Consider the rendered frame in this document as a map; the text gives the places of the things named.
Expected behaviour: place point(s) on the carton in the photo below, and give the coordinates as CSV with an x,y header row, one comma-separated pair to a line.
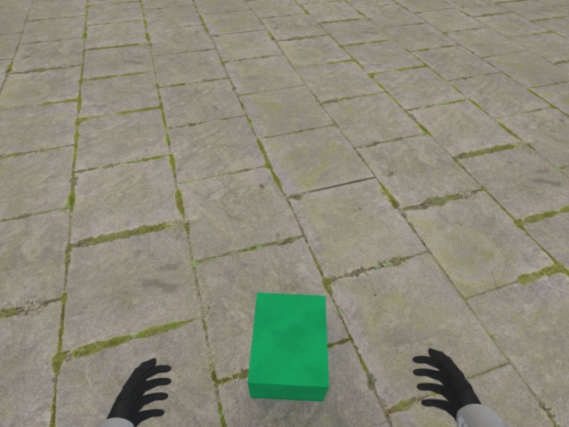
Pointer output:
x,y
289,358

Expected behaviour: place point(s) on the right robot forearm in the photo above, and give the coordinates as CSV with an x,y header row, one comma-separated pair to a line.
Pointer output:
x,y
477,415

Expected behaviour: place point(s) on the left robot hand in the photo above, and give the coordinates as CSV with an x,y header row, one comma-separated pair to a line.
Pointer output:
x,y
130,400

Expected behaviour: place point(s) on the right robot hand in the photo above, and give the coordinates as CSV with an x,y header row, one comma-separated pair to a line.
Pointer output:
x,y
456,389

